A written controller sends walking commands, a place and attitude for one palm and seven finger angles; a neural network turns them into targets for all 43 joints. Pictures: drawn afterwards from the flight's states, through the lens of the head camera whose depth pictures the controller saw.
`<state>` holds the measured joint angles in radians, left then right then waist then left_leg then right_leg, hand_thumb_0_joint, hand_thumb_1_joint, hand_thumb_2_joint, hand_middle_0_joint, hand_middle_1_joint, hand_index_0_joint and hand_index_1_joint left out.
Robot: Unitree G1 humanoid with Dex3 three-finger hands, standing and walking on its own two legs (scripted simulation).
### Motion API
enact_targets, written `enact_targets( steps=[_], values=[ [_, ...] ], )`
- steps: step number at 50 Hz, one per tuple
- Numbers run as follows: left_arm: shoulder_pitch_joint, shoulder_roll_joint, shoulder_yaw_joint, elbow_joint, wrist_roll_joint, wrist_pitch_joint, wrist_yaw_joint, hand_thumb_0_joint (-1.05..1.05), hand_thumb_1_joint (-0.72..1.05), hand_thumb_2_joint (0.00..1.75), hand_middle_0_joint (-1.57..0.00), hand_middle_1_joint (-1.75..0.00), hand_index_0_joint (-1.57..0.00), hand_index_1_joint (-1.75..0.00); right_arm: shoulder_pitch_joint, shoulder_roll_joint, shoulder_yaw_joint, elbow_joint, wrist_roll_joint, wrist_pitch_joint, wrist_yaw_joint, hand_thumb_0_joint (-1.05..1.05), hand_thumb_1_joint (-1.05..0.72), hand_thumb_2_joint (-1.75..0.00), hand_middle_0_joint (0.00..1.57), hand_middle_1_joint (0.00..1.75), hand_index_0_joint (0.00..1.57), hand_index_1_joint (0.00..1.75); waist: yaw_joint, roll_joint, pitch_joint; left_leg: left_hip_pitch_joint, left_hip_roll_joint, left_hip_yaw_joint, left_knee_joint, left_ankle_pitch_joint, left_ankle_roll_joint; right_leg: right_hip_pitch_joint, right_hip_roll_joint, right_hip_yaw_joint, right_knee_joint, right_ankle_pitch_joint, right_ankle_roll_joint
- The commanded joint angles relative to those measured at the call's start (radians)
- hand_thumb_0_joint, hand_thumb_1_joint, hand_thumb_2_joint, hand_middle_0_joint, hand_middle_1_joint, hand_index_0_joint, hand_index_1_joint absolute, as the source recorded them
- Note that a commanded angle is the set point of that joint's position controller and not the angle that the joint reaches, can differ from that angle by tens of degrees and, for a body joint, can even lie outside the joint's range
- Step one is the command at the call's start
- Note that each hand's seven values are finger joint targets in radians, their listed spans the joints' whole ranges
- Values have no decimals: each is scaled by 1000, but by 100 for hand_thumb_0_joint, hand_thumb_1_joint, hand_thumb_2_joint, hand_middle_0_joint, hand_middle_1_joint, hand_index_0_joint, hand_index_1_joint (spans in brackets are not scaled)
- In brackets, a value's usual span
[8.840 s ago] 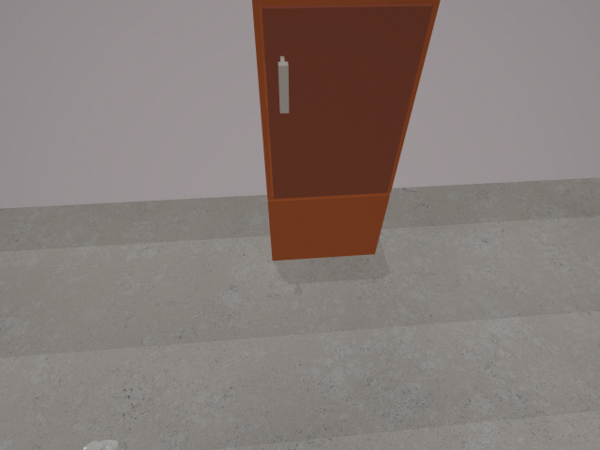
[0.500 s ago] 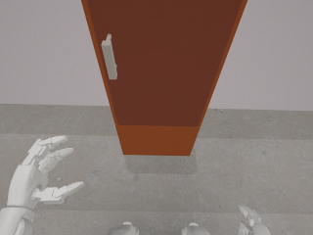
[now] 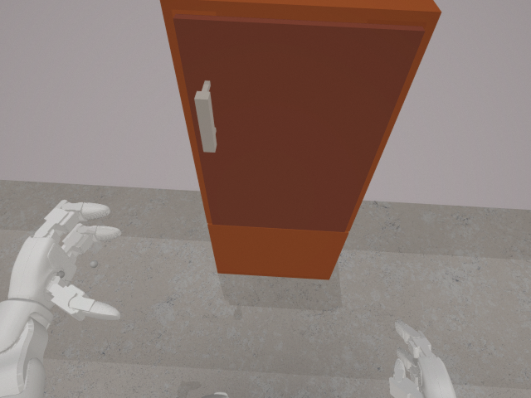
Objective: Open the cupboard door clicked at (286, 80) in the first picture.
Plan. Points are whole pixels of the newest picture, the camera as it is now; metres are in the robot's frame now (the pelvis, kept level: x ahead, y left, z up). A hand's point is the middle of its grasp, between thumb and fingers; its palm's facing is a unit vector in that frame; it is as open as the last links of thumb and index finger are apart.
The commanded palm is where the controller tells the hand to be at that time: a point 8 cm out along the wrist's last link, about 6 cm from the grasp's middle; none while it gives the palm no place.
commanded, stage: raise the hand with hooked fingers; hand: left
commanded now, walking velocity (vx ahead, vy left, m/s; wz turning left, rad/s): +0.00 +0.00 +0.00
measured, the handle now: (208, 117) +0.59 +0.16 +0.08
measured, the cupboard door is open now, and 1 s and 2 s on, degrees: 0 0 0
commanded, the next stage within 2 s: move the hooked fingers beside the handle in 0.70 s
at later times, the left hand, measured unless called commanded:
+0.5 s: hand (103, 233) +0.31 +0.26 +0.09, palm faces +0.03 -1.00 -0.03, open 14.0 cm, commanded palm +0.27 +0.31 +0.09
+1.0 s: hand (110, 222) +0.32 +0.25 +0.09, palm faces +0.03 -1.00 -0.02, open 14.0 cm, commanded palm +0.31 +0.30 +0.09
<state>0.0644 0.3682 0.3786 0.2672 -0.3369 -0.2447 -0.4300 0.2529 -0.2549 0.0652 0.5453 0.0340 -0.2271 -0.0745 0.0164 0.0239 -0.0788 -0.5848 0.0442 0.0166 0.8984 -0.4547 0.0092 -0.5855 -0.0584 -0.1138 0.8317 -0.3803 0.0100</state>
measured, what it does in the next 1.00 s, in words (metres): stands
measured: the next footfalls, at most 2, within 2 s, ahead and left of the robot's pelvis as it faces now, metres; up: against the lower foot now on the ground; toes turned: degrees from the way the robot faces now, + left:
none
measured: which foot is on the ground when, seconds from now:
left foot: down 0.00-1.00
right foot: down 0.00-1.00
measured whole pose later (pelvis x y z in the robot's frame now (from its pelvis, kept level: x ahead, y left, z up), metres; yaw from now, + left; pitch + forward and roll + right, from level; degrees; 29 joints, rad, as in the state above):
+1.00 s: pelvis +0.00 -0.01 +0.01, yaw +0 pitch +7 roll -1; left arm -0.22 0.41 0.42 0.56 -0.30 -0.26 -0.48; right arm 0.27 -0.28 0.06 0.58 0.04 -0.17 -0.10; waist 0.00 0.02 -0.05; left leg -0.54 0.05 0.02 0.82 -0.41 -0.01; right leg -0.55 -0.05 -0.11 0.78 -0.35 -0.01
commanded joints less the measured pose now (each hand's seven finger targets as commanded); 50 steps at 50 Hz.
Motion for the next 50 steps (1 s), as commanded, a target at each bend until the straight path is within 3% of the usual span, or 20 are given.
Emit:
enact_targets(
  steps=[1,7,10,13,16,23,26,33,36,38,40,41,45,48,49,50],
  values=[
    [-245,244,115,-140,-30,-45,-22,0,-50,30,-30,-120,-30,-120,-17,-160,-75,-118,7,-45,-18,0,-90,-90,20,30,20,30,-16,48,-195,100,-42,-40,-178,288,-5,143,71,35,-103,206,-35],
    [-322,294,148,-100,-32,-39,-45,0,-50,30,-30,-120,-30,-120,-10,-162,-76,-114,7,-37,-22,0,-90,-90,20,30,20,30,-10,69,-233,144,-42,-32,-194,344,-4,187,68,44,-120,265,-34],
    [-360,317,166,-37,-35,-25,-55,0,-50,30,-30,-120,-30,-120,-3,-166,-75,-110,8,-27,-24,0,-90,-90,20,30,20,30,-13,49,-206,139,-42,-29,-206,336,-2,191,70,46,-136,262,-36],
    [-306,275,140,27,-44,-11,-74,0,-50,30,-30,-120,-30,-120,0,-169,-79,-120,10,-20,-20,0,-90,-90,20,30,20,30,-6,5,-181,119,-47,-20,-206,328,2,203,68,54,-147,267,-36],
    [-314,282,140,-12,-38,-22,-75,0,-50,30,-30,-120,-30,-120,1,-169,-86,-126,11,-14,-14,0,-90,-90,20,30,20,30,-3,40,-213,128,-48,-12,-209,340,2,211,64,58,-146,285,-33],
    [-354,327,183,-70,-32,-74,-33,0,-50,30,-30,-120,-30,-120,6,-165,-86,-127,3,-6,-13,0,-90,-90,20,30,20,30,-3,48,-224,140,-46,-11,-210,347,3,228,69,64,-139,288,-35],
    [-348,307,169,-54,-26,-75,-36,0,-50,30,-30,-120,-30,-120,5,-160,-87,-120,7,-4,-16,0,-90,-90,20,30,20,30,-8,73,-229,147,-48,-4,-214,335,4,225,66,70,-148,289,-30],
    [-354,299,154,-26,-34,-63,-53,0,-50,30,-30,-120,-30,-120,1,-163,-82,-117,7,-3,-22,0,-90,-90,20,30,20,30,-13,41,-196,142,-45,-12,-217,320,4,214,69,64,-152,278,-32],
    [-355,297,153,-19,-28,-60,-52,0,-50,30,-30,-120,-30,-120,-4,-159,-81,-120,9,-3,-22,0,-90,-90,20,30,20,30,-10,58,-207,146,-46,-11,-222,315,2,208,67,63,-153,272,-31],
    [-350,293,154,9,-37,-54,-56,0,-50,30,-30,-120,-30,-120,-2,-165,-80,-122,7,0,-22,0,-90,-90,20,30,20,30,-13,-8,-188,124,-46,-11,-217,293,5,214,69,67,-156,255,-29],
    [-373,288,144,8,-33,-55,-61,0,-50,30,-30,-120,-30,-120,-7,-163,-80,-122,11,2,-24,0,-90,-90,20,30,20,30,-17,13,-190,120,-47,-8,-219,271,4,202,66,71,-161,234,-27],
    [-417,282,128,21,-27,-54,-59,0,-50,30,-30,-120,-30,-120,-10,-163,-77,-117,13,2,-26,0,-90,-90,20,30,20,30,-28,23,-166,114,-48,-9,-219,250,3,180,65,72,-165,211,-26],
    [-603,300,101,48,0,-69,-47,0,-50,30,-30,-120,-30,-120,8,-165,-75,-92,9,5,-37,0,-90,-90,20,30,20,30,-53,50,-189,126,-48,-19,-212,229,4,155,63,79,-161,182,-28],
    [-621,324,111,88,11,-79,-38,0,-50,30,-30,-120,-30,-120,19,-170,-75,-87,6,9,-37,0,-90,-90,20,30,20,30,-40,38,-230,132,-46,-22,-204,251,5,177,65,80,-148,202,-33],
    [-653,324,102,110,18,-78,-39,0,-50,30,-30,-120,-30,-120,17,-167,-74,-81,8,13,-37,0,-90,-90,20,30,20,30,-50,56,-226,126,-46,-19,-203,244,4,168,63,82,-149,201,-31],
    [-656,328,110,148,22,-76,-36,0,-50,30,-30,-120,-30,-120,23,-168,-74,-77,8,18,-37,0,-90,-90,20,30,20,30,-46,36,-225,113,-46,-21,-206,238,3,168,62,80,-149,195,-29]
  ],
)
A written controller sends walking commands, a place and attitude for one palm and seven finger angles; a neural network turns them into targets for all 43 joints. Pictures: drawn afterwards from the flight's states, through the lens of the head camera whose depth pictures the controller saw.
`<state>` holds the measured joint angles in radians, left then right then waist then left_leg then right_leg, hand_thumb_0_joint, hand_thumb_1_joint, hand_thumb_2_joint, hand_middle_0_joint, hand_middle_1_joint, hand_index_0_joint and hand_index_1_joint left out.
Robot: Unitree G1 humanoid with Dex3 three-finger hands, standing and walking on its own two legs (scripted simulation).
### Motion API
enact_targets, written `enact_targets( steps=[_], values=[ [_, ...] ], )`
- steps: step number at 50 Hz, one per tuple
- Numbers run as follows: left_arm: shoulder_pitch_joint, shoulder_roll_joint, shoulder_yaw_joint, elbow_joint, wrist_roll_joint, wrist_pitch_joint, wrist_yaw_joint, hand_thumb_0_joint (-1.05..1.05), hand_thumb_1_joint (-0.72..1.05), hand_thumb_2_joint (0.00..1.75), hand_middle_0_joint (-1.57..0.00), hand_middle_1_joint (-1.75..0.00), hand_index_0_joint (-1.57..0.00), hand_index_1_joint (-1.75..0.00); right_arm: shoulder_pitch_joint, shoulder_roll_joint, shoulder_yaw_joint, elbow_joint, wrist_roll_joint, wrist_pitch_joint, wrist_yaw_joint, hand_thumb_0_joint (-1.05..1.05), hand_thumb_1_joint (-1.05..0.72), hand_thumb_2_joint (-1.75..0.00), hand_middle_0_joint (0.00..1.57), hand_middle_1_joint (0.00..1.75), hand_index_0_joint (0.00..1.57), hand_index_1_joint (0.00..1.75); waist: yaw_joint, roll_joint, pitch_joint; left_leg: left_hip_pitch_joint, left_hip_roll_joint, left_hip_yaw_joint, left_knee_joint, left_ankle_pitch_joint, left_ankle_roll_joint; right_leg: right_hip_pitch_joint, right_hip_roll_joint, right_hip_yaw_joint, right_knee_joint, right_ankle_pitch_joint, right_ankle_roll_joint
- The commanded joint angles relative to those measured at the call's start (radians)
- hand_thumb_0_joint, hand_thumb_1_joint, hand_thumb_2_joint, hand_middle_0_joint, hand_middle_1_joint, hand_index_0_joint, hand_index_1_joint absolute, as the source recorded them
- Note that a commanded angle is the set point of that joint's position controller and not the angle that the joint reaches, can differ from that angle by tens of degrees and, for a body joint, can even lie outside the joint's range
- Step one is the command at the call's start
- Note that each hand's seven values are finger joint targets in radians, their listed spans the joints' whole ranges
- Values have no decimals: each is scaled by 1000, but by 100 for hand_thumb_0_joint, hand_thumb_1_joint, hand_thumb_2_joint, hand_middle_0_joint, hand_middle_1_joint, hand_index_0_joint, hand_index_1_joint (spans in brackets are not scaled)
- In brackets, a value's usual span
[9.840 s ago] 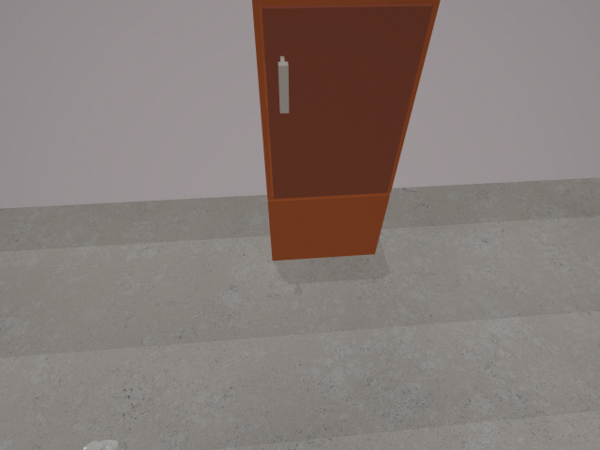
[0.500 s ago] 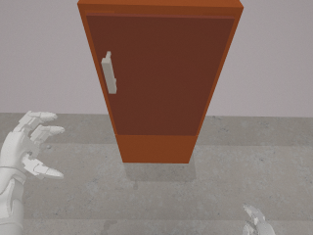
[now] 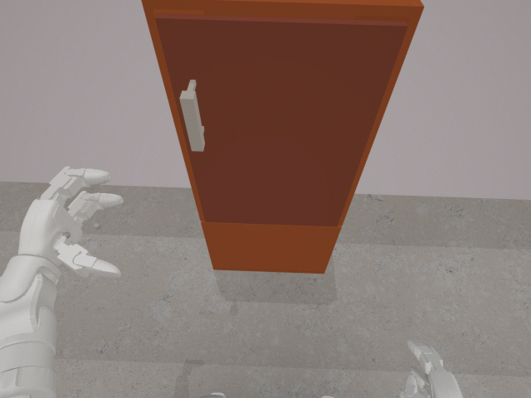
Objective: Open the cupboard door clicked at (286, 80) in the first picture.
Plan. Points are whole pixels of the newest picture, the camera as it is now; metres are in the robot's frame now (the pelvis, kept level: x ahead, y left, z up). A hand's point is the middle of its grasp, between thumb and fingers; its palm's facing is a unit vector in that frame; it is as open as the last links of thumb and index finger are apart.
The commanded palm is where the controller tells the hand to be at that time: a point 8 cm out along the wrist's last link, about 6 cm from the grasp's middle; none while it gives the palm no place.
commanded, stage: move the hooked fingers beside the handle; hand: left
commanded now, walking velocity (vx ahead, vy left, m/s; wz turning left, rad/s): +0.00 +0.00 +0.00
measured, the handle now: (195, 116) +0.59 +0.18 +0.07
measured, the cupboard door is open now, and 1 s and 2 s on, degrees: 0 0 0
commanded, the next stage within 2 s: none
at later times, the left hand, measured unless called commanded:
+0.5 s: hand (122, 184) +0.40 +0.26 +0.08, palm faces +0.02 -1.00 -0.01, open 14.0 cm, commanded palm +0.39 +0.31 +0.08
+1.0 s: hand (140, 152) +0.48 +0.25 +0.08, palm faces +0.00 -1.00 -0.01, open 14.0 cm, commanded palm +0.46 +0.30 +0.07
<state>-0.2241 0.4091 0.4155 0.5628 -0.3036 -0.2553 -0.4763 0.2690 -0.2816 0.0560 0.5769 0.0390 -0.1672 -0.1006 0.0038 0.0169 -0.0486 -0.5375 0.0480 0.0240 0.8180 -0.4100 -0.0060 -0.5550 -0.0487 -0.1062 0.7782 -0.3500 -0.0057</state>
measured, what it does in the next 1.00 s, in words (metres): stands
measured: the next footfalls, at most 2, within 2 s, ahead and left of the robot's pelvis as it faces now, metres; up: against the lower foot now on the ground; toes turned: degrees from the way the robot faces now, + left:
none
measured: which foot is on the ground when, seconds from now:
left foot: down 0.00-1.00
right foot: down 0.00-1.00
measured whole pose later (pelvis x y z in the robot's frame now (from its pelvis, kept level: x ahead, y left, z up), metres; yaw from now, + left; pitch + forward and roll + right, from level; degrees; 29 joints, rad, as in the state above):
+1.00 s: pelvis +0.00 +0.02 -0.02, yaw -3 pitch +17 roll -2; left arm -0.78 0.60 0.49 1.12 -0.14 -0.35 -0.42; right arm 0.39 -0.28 0.04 0.61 0.01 0.03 -0.05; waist -0.13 0.00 -0.08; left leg -0.77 0.07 0.05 0.93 -0.45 0.01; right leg -0.79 -0.03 -0.07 0.84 -0.35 0.01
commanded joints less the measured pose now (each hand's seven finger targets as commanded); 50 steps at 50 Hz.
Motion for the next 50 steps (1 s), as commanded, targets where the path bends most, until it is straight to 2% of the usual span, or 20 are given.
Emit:
enact_targets(
  steps=[1,5,7,9,11,16,18,21,23,28,29,31,35,37,39,42,46,47,49,50],
  values=[
    [-388,290,67,-122,-6,-63,13,0,-50,30,-30,-120,-30,-120,6,-142,-64,-106,4,-38,-10,0,-90,-90,20,30,20,30,-37,57,-251,59,-50,-25,-124,181,18,127,51,76,-97,153,-13],
    [-396,335,108,-78,3,-70,21,0,-50,30,-30,-120,-30,-120,29,-147,-69,-113,-1,-22,0,0,-90,-90,20,30,20,30,-15,52,-314,53,-50,-22,-118,238,18,174,52,77,-77,221,-16],
    [-378,327,107,-62,8,-75,27,0,-50,30,-30,-120,-30,-120,38,-144,-72,-118,-1,-13,7,0,-90,-90,20,30,20,30,-13,52,-320,48,-49,-16,-113,274,17,182,53,75,-68,267,-15],
    [-413,314,89,-24,7,-76,25,0,-50,30,-30,-120,-30,-120,49,-147,-71,-115,0,-1,12,0,-90,-90,20,30,20,30,-29,30,-288,28,-46,-15,-112,263,19,160,58,73,-69,263,-12],
    [-432,346,117,-2,11,-83,28,0,-50,30,-30,-120,-30,-120,61,-153,-78,-111,-1,7,13,0,-90,-90,20,30,20,30,-27,42,-293,17,-46,-11,-111,248,19,159,57,80,-72,250,-12],
    [-500,349,107,5,23,-110,34,0,-50,30,-30,-120,-30,-120,89,-154,-84,-100,-3,28,16,0,-90,-90,20,30,20,30,-39,60,-332,38,-43,-12,-103,273,21,147,63,77,-61,269,-13],
    [-564,358,100,40,25,-117,35,0,-50,30,-30,-120,-30,-120,98,-160,-83,-89,-4,37,14,0,-90,-90,20,30,20,30,-58,25,-310,15,-43,-14,-97,251,25,137,65,80,-63,254,-11],
    [-615,367,92,92,45,-125,34,0,-50,30,-30,-120,-30,-120,111,-159,-84,-74,-5,49,14,0,-90,-90,20,30,20,30,-62,73,-322,13,-43,-12,-94,239,24,112,62,82,-60,240,-12],
    [-672,391,101,127,50,-133,37,0,-50,30,-30,-120,-30,-120,126,-165,-83,-66,-9,57,12,0,-90,-90,20,30,20,30,-71,34,-332,5,-41,-18,-82,243,27,109,67,80,-50,240,-13],
    [-789,405,81,215,76,-153,32,0,-50,30,-30,-120,-30,-120,151,-167,-82,-52,-14,79,16,0,-90,-90,20,30,20,30,-88,71,-363,2,-39,-23,-60,255,28,72,69,78,-29,244,-14],
    [-790,432,102,235,81,-155,33,0,-50,30,-30,-120,-30,-120,157,-170,-85,-48,-13,84,16,0,-90,-90,20,30,20,30,-86,71,-379,4,-36,-23,-55,269,27,72,69,80,-26,259,-13],
    [-778,428,99,266,88,-155,32,0,-50,30,-30,-120,-30,-120,165,-168,-83,-51,-15,95,22,0,-90,-90,20,30,20,30,-80,102,-395,7,-36,-21,-49,291,24,63,69,77,-17,273,-14],
    [-831,460,110,343,100,-142,36,0,-50,30,-30,-120,-30,-120,188,-177,-83,-49,-18,118,26,0,-90,-90,20,30,20,30,-98,45,-384,-37,-32,-25,-37,280,28,49,73,75,-9,272,-8],
    [-873,458,95,312,113,-149,41,0,-50,30,-30,-120,-30,-120,193,-174,-85,-49,-20,126,30,0,-90,-90,20,30,20,30,-104,104,-400,-15,-31,-24,-30,295,27,25,72,75,-5,273,-10],
    [-878,475,117,296,110,-161,46,0,-50,30,-30,-120,-30,-120,207,-176,-88,-53,-24,136,33,0,-90,-90,20,30,20,30,-97,92,-460,14,-27,-31,-21,348,26,39,78,71,8,305,-11],
    [-929,473,102,345,122,-156,55,0,-50,30,-30,-120,-30,-120,216,-178,-86,-42,-24,148,34,0,-90,-90,20,30,20,30,-118,90,-413,-20,-25,-33,-20,298,26,1,77,68,3,259,-8],
    [-960,499,109,330,140,-160,66,0,-50,30,-30,-120,-30,-120,236,-180,-86,-37,-30,164,36,0,-90,-90,20,30,20,30,-120,143,-462,23,-20,-40,-9,367,23,-15,79,67,15,289,-11],
    [-969,480,98,333,141,-160,69,0,-50,30,-30,-120,-30,-120,239,-176,-86,-33,-31,166,39,0,-90,-90,20,30,20,30,-123,154,-463,34,-20,-41,-6,377,21,-25,80,64,13,290,-11],
    [-963,519,135,362,138,-158,72,0,-50,30,-30,-120,-30,-120,256,-184,-89,-30,-33,176,39,0,-90,-90,20,30,20,30,-125,105,-471,25,-15,-43,2,407,24,-15,84,64,16,315,-8],
    [-987,488,99,367,143,-155,69,0,-50,30,-30,-120,-30,-120,252,-181,-85,-28,-32,179,40,0,-90,-90,20,30,20,30,-137,130,-453,26,-16,-44,0,396,21,-36,83,61,14,301,-8]
  ],
)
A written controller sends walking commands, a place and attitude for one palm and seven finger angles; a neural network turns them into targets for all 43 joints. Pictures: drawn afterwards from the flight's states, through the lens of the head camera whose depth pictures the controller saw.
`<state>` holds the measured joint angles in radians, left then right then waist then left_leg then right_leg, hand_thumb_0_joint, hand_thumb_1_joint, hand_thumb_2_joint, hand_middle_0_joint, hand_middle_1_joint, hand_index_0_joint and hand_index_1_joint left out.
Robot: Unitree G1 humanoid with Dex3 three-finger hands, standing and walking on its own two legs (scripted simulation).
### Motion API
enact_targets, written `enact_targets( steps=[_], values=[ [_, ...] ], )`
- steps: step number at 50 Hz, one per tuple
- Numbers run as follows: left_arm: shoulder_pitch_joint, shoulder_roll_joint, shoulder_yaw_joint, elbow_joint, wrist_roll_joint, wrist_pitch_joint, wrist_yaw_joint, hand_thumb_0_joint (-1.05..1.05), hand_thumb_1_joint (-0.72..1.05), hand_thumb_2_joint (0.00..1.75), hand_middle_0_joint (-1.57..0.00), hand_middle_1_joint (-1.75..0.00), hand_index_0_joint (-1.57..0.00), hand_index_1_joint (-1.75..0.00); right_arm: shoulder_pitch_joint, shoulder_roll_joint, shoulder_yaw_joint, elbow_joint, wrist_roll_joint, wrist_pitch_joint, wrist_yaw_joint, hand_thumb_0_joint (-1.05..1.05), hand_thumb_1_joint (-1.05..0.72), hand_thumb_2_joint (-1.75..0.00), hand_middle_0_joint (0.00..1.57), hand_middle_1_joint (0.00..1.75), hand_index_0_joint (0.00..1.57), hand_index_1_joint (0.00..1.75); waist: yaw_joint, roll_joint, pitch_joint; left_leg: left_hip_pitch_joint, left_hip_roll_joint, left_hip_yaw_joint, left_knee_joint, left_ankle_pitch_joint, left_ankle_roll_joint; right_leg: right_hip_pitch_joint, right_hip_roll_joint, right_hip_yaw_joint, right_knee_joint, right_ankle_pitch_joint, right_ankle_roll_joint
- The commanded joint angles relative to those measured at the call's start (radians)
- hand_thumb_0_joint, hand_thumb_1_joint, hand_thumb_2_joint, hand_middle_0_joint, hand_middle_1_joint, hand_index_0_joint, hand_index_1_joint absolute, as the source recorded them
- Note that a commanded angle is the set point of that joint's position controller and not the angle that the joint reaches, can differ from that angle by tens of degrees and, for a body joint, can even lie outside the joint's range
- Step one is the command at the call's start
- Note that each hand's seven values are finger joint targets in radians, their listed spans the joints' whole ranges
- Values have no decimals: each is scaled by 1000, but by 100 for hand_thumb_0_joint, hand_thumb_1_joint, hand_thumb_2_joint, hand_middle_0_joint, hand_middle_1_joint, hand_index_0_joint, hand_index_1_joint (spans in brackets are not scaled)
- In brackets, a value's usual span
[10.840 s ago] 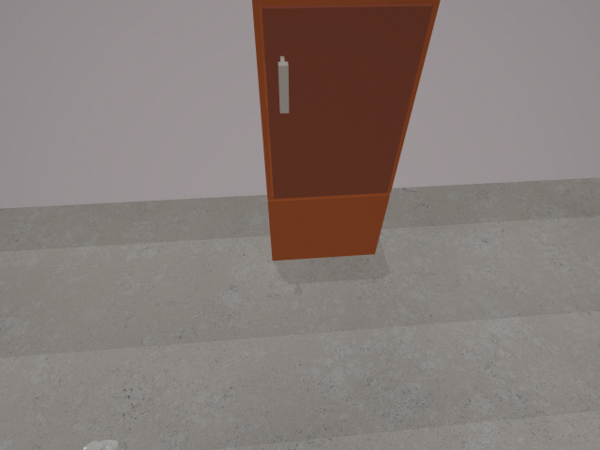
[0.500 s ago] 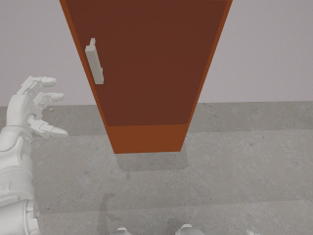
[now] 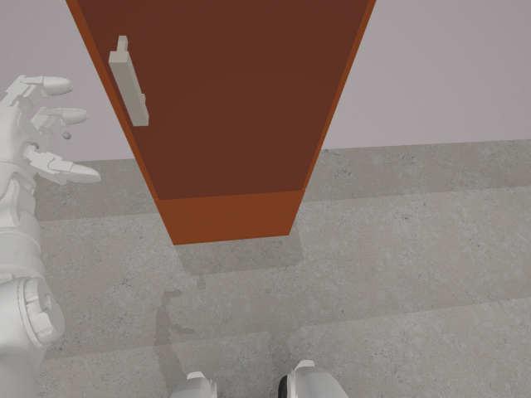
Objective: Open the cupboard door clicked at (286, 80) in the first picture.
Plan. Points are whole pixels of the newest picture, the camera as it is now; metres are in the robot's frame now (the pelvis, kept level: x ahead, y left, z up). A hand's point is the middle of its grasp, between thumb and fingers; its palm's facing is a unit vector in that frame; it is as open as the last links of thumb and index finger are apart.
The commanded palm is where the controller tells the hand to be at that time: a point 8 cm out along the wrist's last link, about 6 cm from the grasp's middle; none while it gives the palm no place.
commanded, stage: move the hooked fingers beside the handle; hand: left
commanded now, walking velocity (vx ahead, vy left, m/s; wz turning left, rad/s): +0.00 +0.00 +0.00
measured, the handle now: (132, 82) +0.58 +0.19 +0.09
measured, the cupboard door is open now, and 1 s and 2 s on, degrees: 0 0 0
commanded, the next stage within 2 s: slide the fingers in behind the handle in 1.20 s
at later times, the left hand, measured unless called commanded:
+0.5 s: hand (88, 99) +0.54 +0.25 +0.09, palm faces +0.05 -1.00 -0.02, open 14.0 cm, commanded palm +0.50 +0.30 +0.08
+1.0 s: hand (84, 108) +0.52 +0.25 +0.08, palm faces +0.03 -1.00 -0.01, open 14.0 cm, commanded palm +0.50 +0.29 +0.08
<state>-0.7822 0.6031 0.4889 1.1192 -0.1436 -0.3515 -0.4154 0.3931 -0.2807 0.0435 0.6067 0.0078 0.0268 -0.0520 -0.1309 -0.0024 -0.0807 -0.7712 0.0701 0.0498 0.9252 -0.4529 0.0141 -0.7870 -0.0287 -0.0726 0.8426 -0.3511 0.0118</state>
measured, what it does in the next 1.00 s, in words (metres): stands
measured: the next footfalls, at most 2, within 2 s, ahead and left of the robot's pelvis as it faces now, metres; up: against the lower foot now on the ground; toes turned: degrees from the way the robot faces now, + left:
none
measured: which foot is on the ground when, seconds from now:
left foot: down 0.00-1.00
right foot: down 0.00-1.00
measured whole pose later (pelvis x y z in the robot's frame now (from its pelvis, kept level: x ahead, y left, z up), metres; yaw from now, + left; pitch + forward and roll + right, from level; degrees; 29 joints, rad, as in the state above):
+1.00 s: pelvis +0.02 +0.01 +0.00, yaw -1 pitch +22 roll -4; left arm -0.91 0.66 0.49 1.17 -0.10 -0.32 -0.38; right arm 0.42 -0.28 0.05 0.58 -0.02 0.12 -0.02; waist -0.18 0.01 -0.10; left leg -0.85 0.09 0.03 0.96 -0.48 0.02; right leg -0.85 -0.01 -0.08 0.84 -0.36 0.02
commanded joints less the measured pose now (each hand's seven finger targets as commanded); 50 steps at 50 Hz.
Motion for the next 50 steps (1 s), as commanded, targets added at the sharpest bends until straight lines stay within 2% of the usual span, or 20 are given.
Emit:
enact_targets(
  steps=[1,3,4,5,8,13,16,20,22,25,26,27,32,34,38,39,43,44,48,50],
  values=[
    [-447,287,17,-175,-13,-55,11,0,-50,30,-30,-120,-30,-120,133,-181,-72,-54,-3,-12,-7,0,-90,-90,20,30,20,30,-8,143,-400,248,-37,-73,-108,420,2,184,64,25,-53,286,-25],
    [-481,303,21,-158,-6,-53,19,0,-50,30,-30,-120,-30,-120,143,-186,-70,-50,-6,-7,-10,0,-90,-90,20,30,20,30,-21,141,-386,240,-38,-74,-105,408,6,171,64,27,-55,277,-27],
    [-481,338,45,-160,1,-55,24,0,-50,30,-30,-120,-30,-120,151,-189,-72,-50,-7,-3,-9,0,-90,-90,20,30,20,30,-12,140,-417,250,-35,-80,-104,430,2,179,64,25,-49,286,-26],
    [-490,313,21,-172,7,-57,26,0,-50,30,-30,-120,-30,-120,152,-186,-72,-54,-8,-1,-7,0,-90,-90,20,30,20,30,-17,180,-441,275,-35,-79,-101,442,0,159,64,26,-48,281,-26],
    [-526,314,18,-120,13,-54,40,0,-50,30,-30,-120,-30,-120,168,-189,-68,-41,-13,6,-5,0,-90,-90,20,30,20,30,-38,158,-406,262,-31,-87,-92,442,1,126,68,20,-46,269,-27],
    [-593,331,12,-91,37,-49,56,0,-50,30,-30,-120,-30,-120,192,-192,-64,-36,-20,17,-1,0,-90,-90,20,30,20,30,-56,170,-426,258,-29,-93,-77,456,1,110,68,19,-38,275,-26],
    [-615,398,45,-64,57,-45,64,0,-50,30,-30,-120,-30,-120,202,-197,-60,-39,-23,27,1,0,-90,-90,20,30,20,30,-59,171,-450,225,-30,-89,-67,449,4,130,67,26,-36,288,-22],
    [-658,414,41,-44,74,-41,69,0,-50,30,-30,-120,-30,-120,219,-199,-57,-42,-28,39,5,0,-90,-90,20,30,20,30,-75,181,-460,221,-28,-90,-54,461,6,118,70,27,-33,298,-21],
    [-638,430,52,-37,74,-37,65,0,-50,30,-30,-120,-30,-120,225,-201,-56,-47,-30,43,6,0,-90,-90,20,30,20,30,-70,181,-468,201,-29,-84,-52,454,8,141,70,31,-33,310,-21],
    [-570,467,93,-71,67,-40,48,0,-50,30,-30,-120,-30,-120,235,-200,-60,-64,-31,55,11,0,-90,-90,20,30,20,30,-41,205,-546,215,-29,-72,-46,525,7,205,73,37,-21,396,-24],
    [-532,482,109,-70,67,-37,44,0,-50,30,-30,-120,-30,-120,238,-199,-62,-70,-29,59,12,0,-90,-90,20,30,20,30,-30,181,-540,202,-29,-68,-47,529,8,223,75,36,-22,409,-24],
    [-527,449,83,-63,64,-30,38,0,-50,30,-30,-120,-30,-120,232,-196,-59,-74,-26,63,15,0,-90,-90,20,30,20,30,-39,169,-509,182,-30,-64,-53,504,11,219,76,35,-28,401,-22],
    [-567,466,89,-92,47,-31,25,0,-50,30,-30,-120,-30,-120,228,-199,-62,-71,-21,72,9,0,-90,-90,20,30,20,30,-56,167,-460,162,-31,-58,-56,440,18,200,79,41,-45,362,-18],
    [-585,498,113,-114,45,-45,24,0,-50,30,-30,-120,-30,-120,235,-203,-64,-66,-23,71,6,0,-90,-90,20,30,20,30,-54,194,-498,192,-30,-63,-49,468,16,196,80,40,-36,370,-21],
    [-595,394,36,-136,39,-54,10,0,-50,30,-30,-120,-30,-120,235,-193,-65,-48,-25,72,9,0,-90,-90,20,30,20,30,-73,259,-504,296,-22,-81,-39,552,8,117,82,24,-34,365,-27],
    [-612,402,43,-155,34,-54,9,0,-50,30,-30,-120,-30,-120,235,-195,-66,-39,-26,73,10,0,-90,-90,20,30,20,30,-69,275,-522,322,-18,-87,-36,573,2,105,83,22,-33,363,-25],
    [-548,324,13,-128,15,-29,9,0,-50,30,-30,-120,-30,-120,231,-191,-68,-43,-26,77,16,0,-90,-90,20,30,20,30,-66,244,-490,336,-15,-96,-38,631,1,91,85,9,-35,373,-28],
    [-551,354,33,-137,19,-26,16,0,-50,30,-30,-120,-30,-120,230,-193,-70,-40,-26,80,17,0,-90,-90,20,30,20,30,-57,244,-492,336,-12,-98,-40,634,-3,93,85,8,-35,369,-26],
    [-510,321,28,-175,22,-34,51,0,-50,30,-30,-120,-30,-120,220,-186,-72,-62,-26,82,25,0,-90,-90,20,30,20,30,-43,225,-492,335,-14,-96,-42,660,-3,111,85,6,-27,388,-29],
    [-523,339,44,-160,27,-39,68,0,-50,30,-30,-120,-30,-120,211,-185,-72,-61,-26,82,28,0,-90,-90,20,30,20,30,-42,192,-475,294,-19,-90,-44,600,-1,132,84,10,-30,379,-25]
  ],
)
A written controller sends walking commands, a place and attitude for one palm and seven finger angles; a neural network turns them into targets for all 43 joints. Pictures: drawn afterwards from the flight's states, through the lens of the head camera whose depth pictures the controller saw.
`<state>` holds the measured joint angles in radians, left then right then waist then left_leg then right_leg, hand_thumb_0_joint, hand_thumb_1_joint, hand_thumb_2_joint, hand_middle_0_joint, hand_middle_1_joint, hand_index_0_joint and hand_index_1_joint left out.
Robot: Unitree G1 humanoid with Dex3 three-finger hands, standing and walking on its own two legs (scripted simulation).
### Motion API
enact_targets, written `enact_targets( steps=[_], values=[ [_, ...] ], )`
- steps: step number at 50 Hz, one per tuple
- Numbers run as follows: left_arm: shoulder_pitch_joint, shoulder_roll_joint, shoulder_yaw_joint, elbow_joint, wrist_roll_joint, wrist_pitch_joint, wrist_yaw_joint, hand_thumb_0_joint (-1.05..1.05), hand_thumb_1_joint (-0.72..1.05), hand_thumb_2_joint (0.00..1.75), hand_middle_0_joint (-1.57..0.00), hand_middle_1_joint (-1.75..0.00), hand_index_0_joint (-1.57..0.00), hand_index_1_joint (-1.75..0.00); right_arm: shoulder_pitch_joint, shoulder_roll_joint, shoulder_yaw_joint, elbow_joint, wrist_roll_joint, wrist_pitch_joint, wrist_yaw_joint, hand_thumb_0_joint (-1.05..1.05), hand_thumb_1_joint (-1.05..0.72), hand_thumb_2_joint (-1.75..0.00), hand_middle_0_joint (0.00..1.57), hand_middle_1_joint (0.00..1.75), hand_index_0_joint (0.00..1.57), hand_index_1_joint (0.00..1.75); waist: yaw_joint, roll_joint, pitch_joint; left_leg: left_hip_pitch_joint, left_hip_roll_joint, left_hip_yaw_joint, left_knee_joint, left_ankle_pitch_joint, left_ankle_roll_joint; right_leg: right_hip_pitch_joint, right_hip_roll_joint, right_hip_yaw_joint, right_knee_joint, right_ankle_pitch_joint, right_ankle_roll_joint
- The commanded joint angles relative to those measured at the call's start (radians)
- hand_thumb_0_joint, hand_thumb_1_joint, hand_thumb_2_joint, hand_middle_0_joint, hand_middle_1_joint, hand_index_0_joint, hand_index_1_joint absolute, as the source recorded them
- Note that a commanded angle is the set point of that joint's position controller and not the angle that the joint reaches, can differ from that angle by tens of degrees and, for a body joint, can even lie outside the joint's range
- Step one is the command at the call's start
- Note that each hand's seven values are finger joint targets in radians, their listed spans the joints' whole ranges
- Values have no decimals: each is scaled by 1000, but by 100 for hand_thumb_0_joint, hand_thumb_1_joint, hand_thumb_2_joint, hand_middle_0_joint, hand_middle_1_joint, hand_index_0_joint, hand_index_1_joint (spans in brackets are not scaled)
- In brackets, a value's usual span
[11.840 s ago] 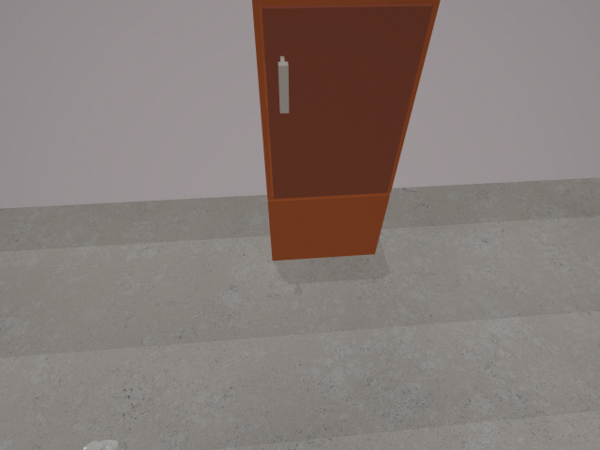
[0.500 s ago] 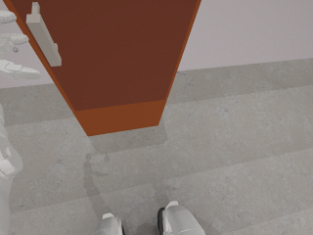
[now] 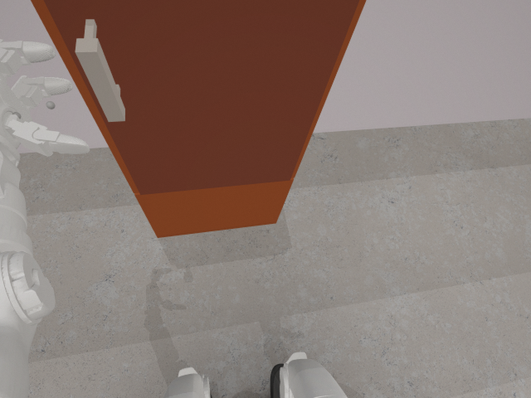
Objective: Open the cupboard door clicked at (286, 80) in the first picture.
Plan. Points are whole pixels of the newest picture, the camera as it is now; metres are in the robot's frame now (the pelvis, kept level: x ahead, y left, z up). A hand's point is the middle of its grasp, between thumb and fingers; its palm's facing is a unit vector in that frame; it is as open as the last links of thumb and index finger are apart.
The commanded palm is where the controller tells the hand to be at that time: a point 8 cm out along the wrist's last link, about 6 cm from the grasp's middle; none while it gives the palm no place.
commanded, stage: move the hooked fingers beside the handle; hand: left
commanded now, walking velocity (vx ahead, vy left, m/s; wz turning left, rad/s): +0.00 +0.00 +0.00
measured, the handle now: (104, 73) +0.56 +0.20 +0.09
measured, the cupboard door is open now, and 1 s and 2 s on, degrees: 0 0 0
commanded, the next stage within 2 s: slide the fingers in behind the handle in 0.20 s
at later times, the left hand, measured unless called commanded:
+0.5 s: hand (46, 111) +0.49 +0.26 +0.09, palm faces +0.06 -1.00 +0.01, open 14.0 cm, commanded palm +0.47 +0.29 +0.08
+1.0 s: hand (84, 105) +0.50 +0.21 +0.09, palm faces +0.06 -1.00 -0.01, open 14.0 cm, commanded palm +0.48 +0.25 +0.08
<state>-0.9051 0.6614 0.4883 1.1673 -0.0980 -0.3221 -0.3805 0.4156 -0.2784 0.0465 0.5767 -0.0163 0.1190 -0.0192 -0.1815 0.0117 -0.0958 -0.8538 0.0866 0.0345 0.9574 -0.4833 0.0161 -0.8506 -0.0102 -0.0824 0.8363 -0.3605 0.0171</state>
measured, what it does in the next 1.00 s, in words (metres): stands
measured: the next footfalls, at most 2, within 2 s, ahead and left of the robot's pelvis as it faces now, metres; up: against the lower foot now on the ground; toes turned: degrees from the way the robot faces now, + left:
none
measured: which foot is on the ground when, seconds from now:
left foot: down 0.00-1.00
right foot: down 0.00-1.00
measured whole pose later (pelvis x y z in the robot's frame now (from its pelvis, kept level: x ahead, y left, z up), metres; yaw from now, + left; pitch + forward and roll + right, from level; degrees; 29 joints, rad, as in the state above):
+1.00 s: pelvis -0.01 +0.00 +0.00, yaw +0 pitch +21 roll -3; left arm -0.94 0.57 0.44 1.19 -0.08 -0.36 -0.26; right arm 0.43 -0.26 0.05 0.60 -0.02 0.09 0.00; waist -0.18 0.02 -0.09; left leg -0.86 0.08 0.04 0.97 -0.47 0.02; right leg -0.87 -0.02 -0.07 0.87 -0.36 0.01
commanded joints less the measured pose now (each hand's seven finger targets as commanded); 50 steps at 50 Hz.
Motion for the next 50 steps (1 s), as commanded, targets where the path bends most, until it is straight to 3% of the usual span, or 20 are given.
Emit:
enact_targets(
  steps=[1,3,7,11,15,17,19,22,23,24,26,27,31,32,34,36,37,39,48,50],
  values=[
    [-397,290,43,-184,-10,-68,39,0,-50,30,-30,-120,-30,-120,180,-188,-72,-33,1,-10,-7,0,-90,-90,20,30,20,30,5,160,-430,343,-39,-71,-81,586,-1,198,64,21,-23,372,-29],
    [-448,289,28,-184,2,-75,48,0,-50,30,-30,-120,-30,-120,177,-188,-66,-35,0,-14,-10,0,-90,-90,20,30,20,30,-8,173,-401,324,-42,-70,-86,546,2,188,61,25,-23,354,-31],
    [-468,348,61,-188,13,-96,48,0,-50,30,-30,-120,-30,-120,172,-189,-64,-35,-1,-24,-15,0,-90,-90,20,30,20,30,-2,177,-460,320,-46,-67,-77,518,3,220,59,35,-17,355,-28],
    [-445,320,45,-170,-7,-94,15,0,-50,30,-30,-120,-30,-120,172,-191,-64,-31,1,-27,-16,0,-90,-90,20,30,20,30,-3,175,-486,338,-44,-66,-73,542,0,223,60,34,-18,371,-28],
    [-402,328,43,-116,-13,-65,-9,0,-50,30,-30,-120,-30,-120,170,-194,-59,-38,7,-24,-21,0,-90,-90,20,30,20,30,-3,141,-423,260,-49,-55,-83,475,9,239,58,37,-26,359,-26],
    [-412,309,31,-140,-18,-66,-11,0,-50,30,-30,-120,-30,-120,172,-192,-63,-38,7,-26,-22,0,-90,-90,20,30,20,30,-5,137,-434,268,-50,-54,-85,460,10,239,60,38,-31,348,-25],
    [-445,290,28,-187,-31,-84,-10,0,-50,30,-30,-120,-30,-120,176,-192,-67,-31,3,-31,-21,0,-90,-90,20,30,20,30,-5,182,-474,323,-47,-60,-80,487,5,210,61,34,-27,342,-29],
    [-458,293,24,-124,-32,-75,-2,0,-50,30,-30,-120,-30,-120,174,-196,-62,-20,5,-33,-22,0,-90,-90,20,30,20,30,-22,127,-389,243,-49,-60,-86,393,11,199,61,36,-38,280,-25],
    [-474,297,26,-138,-30,-80,2,0,-50,30,-30,-120,-30,-120,178,-197,-62,-20,4,-36,-24,0,-90,-90,20,30,20,30,-22,132,-392,248,-52,-62,-87,396,13,202,60,38,-37,284,-28],
    [-497,328,38,-199,-15,-92,9,0,-50,30,-30,-120,-30,-120,181,-198,-65,-22,0,-37,-23,0,-90,-90,20,30,20,30,-5,191,-465,294,-51,-67,-88,428,7,207,57,38,-27,292,-30],
    [-496,247,-11,-232,-9,-102,23,0,-50,30,-30,-120,-30,-120,183,-186,-70,-13,-4,-40,-17,0,-90,-90,20,30,20,30,-5,252,-498,394,-44,-84,-85,510,-7,149,59,21,-22,288,-35],
    [-477,213,-21,-218,-17,-99,29,0,-50,30,-30,-120,-30,-120,180,-185,-72,-10,-4,-41,-12,0,-90,-90,20,30,20,30,-6,248,-481,400,-43,-81,-83,502,-8,133,63,20,-29,273,-35],
    [-502,210,-24,-152,-15,-73,59,0,-50,30,-30,-120,-30,-120,179,-192,-68,-1,-1,-40,-11,0,-90,-90,20,30,20,30,-29,168,-399,316,-46,-82,-96,419,1,135,60,18,-39,243,-30],
    [-490,258,13,-150,-3,-71,72,0,-50,30,-30,-120,-30,-120,183,-195,-69,-7,-4,-40,-12,0,-90,-90,20,30,20,30,-13,153,-412,295,-48,-79,-97,403,3,161,58,23,-37,241,-30],
    [-485,267,18,-187,10,-86,88,0,-50,30,-30,-120,-30,-120,182,-189,-67,-18,-6,-45,-8,0,-90,-90,20,30,20,30,3,200,-459,325,-51,-78,-95,446,-1,172,58,24,-25,268,-33],
    [-480,260,17,-199,15,-100,99,0,-50,30,-30,-120,-30,-120,178,-184,-67,-23,-8,-46,-5,0,-90,-90,20,30,20,30,5,192,-461,321,-50,-72,-88,462,-1,186,58,28,-23,290,-33],
    [-481,233,2,-189,11,-101,101,0,-50,30,-30,-120,-30,-120,178,-182,-67,-21,-8,-47,-2,0,-90,-90,20,30,20,30,-6,163,-459,314,-50,-71,-88,455,1,196,60,27,-24,297,-31],
    [-456,220,0,-180,7,-105,101,0,-50,30,-30,-120,-30,-120,175,-181,-68,-25,-5,-46,0,0,-90,-90,20,30,20,30,3,186,-458,321,-50,-67,-88,467,-2,193,60,28,-22,305,-33],
    [-480,126,-43,-188,2,-102,132,0,-50,30,-30,-120,-30,-120,189,-173,-75,-13,-10,-50,6,0,-90,-90,20,30,20,30,-13,148,-454,335,-49,-74,-88,487,-1,176,60,22,-20,315,-31],
    [-490,151,-25,-179,7,-103,142,0,-50,30,-30,-120,-30,-120,188,-175,-75,-7,-10,-49,6,0,-90,-90,20,30,20,30,-12,131,-445,311,-50,-71,-88,466,0,189,58,27,-22,313,-28]
  ],
)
